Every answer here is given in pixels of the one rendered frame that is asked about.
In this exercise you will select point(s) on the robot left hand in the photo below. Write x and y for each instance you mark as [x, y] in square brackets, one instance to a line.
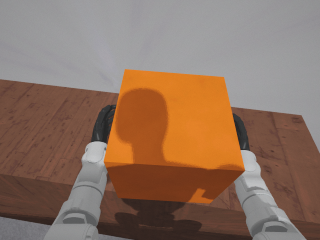
[101, 128]

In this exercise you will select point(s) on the pedestal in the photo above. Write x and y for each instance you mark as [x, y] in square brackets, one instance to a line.
[44, 131]

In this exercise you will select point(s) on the left robot upper arm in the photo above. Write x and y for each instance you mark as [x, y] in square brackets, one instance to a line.
[75, 231]

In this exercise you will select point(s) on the right robot forearm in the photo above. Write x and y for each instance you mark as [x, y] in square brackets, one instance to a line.
[260, 208]

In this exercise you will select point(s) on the robot right hand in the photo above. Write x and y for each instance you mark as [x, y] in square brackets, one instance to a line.
[241, 133]

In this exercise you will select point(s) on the left robot forearm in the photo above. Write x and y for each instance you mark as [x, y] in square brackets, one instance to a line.
[83, 204]

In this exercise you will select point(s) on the carton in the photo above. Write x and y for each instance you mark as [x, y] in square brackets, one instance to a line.
[173, 138]

